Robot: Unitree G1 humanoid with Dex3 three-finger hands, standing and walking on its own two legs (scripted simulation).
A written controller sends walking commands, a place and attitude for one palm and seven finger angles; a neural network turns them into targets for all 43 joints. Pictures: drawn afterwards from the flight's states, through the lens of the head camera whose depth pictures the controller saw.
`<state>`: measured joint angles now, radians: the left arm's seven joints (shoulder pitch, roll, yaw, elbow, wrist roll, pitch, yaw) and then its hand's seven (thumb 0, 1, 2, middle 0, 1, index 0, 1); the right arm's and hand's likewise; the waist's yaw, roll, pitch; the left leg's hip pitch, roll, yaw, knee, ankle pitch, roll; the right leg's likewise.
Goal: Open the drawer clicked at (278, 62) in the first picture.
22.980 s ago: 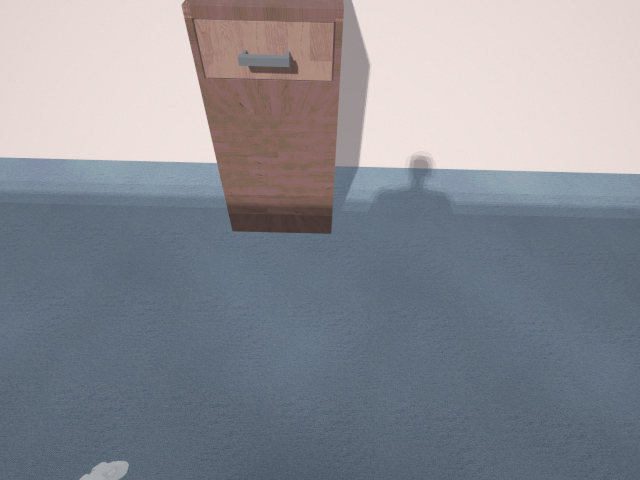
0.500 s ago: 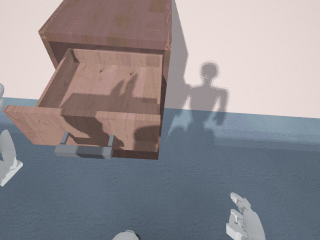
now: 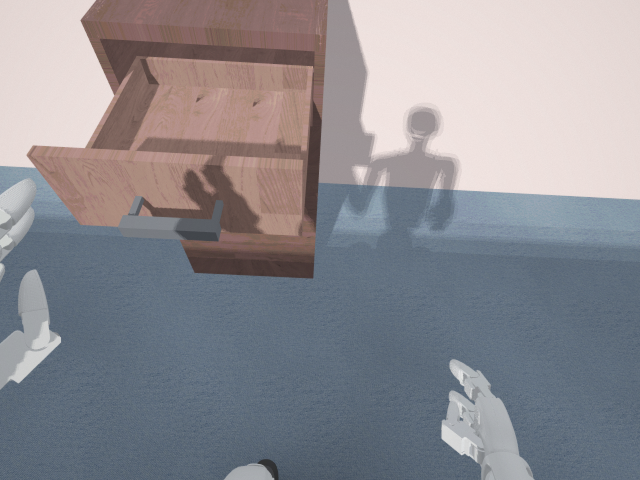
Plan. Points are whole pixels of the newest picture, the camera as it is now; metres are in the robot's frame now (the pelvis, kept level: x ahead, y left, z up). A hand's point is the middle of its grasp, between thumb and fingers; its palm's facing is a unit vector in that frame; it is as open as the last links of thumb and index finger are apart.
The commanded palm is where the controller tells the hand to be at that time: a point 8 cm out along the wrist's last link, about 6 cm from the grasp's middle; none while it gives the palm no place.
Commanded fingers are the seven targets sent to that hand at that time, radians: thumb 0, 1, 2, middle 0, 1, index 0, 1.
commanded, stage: stop stepping back and stand still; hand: left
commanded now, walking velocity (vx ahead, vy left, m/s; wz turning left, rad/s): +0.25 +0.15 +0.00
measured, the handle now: (174, 216) +0.45 +0.26 +0.00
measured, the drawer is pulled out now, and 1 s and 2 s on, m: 0.30 0.30 0.30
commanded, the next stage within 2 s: let the arm hang, fingers relaxed in 0.66 s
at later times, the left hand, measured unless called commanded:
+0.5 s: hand out of the picture +0.10 +0.23 +0.18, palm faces +0.44 -0.76 -0.48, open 7.4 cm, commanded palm +0.04 +0.27 +0.19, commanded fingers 0.00 0.90 0.90 -0.20 -0.30 -0.20 -0.30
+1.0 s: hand out of the picture +0.04 +0.20 -0.15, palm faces +0.05 -0.97 -0.22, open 7.4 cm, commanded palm none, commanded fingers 0.00 0.90 0.90 -0.20 -0.30 -0.20 -0.30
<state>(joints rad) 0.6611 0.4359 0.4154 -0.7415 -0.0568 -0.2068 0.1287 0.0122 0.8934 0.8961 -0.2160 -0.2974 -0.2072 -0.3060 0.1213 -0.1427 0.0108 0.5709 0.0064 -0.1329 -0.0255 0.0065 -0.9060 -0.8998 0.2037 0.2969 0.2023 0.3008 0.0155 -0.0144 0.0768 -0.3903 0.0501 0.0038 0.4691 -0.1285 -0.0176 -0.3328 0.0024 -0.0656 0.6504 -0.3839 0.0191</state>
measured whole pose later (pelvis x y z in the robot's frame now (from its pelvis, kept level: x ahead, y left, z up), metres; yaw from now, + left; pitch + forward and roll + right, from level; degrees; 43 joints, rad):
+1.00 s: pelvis -0.07 +0.01 -0.01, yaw +3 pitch -1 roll +0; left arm 0.26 0.19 0.03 0.69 0.03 0.08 0.01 0.01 0.91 0.90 -0.20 -0.29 -0.19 -0.30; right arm 0.21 -0.21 0.00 0.85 -0.02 0.00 0.00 0.00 -0.91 -0.90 0.20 0.30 0.20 0.30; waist -0.03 -0.01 0.04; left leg -0.22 -0.01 0.02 0.61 -0.37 0.01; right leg -0.32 -0.06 -0.06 0.62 -0.26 0.01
